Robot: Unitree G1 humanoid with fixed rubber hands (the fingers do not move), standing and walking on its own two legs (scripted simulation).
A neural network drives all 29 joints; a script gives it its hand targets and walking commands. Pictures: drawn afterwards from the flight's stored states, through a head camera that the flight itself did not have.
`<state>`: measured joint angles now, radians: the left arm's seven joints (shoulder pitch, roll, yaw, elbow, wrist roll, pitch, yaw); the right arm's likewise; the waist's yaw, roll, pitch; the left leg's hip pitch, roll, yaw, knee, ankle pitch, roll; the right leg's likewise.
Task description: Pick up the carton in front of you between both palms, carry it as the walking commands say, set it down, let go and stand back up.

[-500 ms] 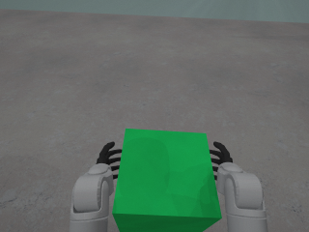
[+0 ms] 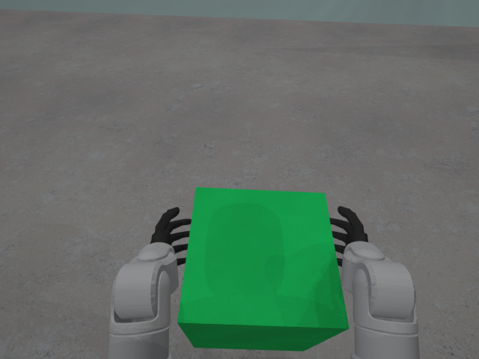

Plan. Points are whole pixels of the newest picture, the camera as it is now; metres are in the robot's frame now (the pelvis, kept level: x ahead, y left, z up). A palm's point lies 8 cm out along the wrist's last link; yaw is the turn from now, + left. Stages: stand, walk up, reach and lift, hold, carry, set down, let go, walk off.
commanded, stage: carry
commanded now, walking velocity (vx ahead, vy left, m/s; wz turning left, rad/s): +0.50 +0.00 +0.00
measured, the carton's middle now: (254, 276) +0.29 +0.00 +0.00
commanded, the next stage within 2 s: none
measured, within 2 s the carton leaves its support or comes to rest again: neither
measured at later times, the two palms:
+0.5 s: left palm (187, 151) +0.54 +0.15 +0.09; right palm (320, 152) +0.54 -0.14 +0.08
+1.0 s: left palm (180, 145) +0.58 +0.17 +0.07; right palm (304, 139) +0.59 -0.12 +0.08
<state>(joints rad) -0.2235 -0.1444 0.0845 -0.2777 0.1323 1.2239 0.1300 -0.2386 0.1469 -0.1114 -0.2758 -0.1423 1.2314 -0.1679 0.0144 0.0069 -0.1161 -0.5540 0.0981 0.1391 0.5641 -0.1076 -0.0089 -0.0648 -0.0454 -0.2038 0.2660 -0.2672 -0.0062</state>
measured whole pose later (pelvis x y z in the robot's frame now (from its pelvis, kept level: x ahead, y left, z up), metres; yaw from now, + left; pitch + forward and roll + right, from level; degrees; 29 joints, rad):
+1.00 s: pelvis +0.31 +0.02 -0.01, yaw +1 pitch +4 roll -1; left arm -0.25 -0.15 0.10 -0.23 0.15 1.23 0.15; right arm -0.28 0.16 -0.13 -0.21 -0.14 1.22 -0.19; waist 0.01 0.01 -0.10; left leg -0.12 0.07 0.17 0.52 -0.41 -0.02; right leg -0.35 -0.06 -0.19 0.55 -0.23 -0.01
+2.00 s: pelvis +0.23 +0.04 -0.02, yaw +1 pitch +1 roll +0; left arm -0.25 -0.15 0.19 0.26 0.28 0.71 0.03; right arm -0.27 0.15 -0.21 0.26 -0.28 0.68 -0.02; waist 0.00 0.00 -0.08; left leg -0.20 0.03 0.19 0.56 -0.37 0.04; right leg -0.40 -0.11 -0.17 0.51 -0.11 0.00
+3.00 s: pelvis +0.22 -0.03 -0.02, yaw +17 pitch +3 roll +0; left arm -0.59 -0.13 0.49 0.66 0.49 0.44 -0.09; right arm -0.55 0.25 -0.50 0.52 -0.43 0.48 -0.07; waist -0.02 0.02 0.07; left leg -0.37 -0.01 -0.13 0.65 -0.33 0.01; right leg -0.45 0.04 0.05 0.59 -0.18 0.00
